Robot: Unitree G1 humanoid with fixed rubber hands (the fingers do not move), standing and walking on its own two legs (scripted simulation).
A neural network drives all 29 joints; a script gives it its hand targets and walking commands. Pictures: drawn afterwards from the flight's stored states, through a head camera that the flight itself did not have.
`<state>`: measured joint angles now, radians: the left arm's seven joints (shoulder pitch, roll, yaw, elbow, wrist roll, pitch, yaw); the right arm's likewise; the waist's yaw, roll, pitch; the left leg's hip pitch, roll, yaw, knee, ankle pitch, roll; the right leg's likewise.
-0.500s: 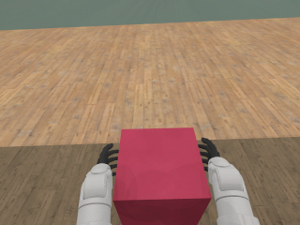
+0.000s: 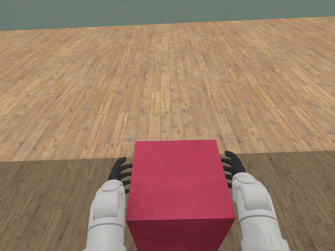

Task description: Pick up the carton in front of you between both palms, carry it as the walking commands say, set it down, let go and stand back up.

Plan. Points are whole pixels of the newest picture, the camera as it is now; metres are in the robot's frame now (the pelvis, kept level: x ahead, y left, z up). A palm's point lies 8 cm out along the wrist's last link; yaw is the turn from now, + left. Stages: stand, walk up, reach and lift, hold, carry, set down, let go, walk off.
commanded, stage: hold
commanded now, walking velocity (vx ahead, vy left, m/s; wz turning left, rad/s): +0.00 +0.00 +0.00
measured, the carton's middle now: (176, 199) +0.29 +0.00 -0.02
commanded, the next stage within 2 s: carry in 0.04 s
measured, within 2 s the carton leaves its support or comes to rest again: neither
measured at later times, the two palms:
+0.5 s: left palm (121, 149) +0.40 +0.15 +0.07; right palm (229, 147) +0.39 -0.15 +0.07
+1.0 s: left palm (124, 97) +0.67 +0.18 +0.07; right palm (202, 97) +0.64 -0.12 +0.07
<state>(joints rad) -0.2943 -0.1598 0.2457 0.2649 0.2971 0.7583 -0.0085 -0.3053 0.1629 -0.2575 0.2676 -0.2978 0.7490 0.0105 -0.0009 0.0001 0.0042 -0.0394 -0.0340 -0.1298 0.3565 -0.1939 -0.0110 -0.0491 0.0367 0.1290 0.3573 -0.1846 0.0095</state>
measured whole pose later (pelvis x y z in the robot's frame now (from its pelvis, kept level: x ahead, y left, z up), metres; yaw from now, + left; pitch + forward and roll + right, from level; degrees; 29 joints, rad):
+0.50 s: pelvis +0.13 +0.00 -0.02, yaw -1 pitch +6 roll -1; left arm -0.09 -0.13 0.10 -0.34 0.07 1.13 0.11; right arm -0.11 0.13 -0.08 -0.33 -0.09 1.12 -0.10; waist -0.01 0.05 -0.17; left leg -0.18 0.06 0.02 0.55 -0.47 -0.02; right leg -0.37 0.00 -0.14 0.61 -0.42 0.01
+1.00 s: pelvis +0.41 +0.05 -0.01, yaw -3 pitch +4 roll +0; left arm -0.05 -0.13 0.07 -0.45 0.07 1.24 0.12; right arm -0.04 0.13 -0.06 -0.45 -0.07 1.22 -0.12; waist -0.03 0.00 -0.09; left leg -0.33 0.01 0.25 0.46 -0.20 0.10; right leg -0.44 -0.09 -0.06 1.17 -0.32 -0.03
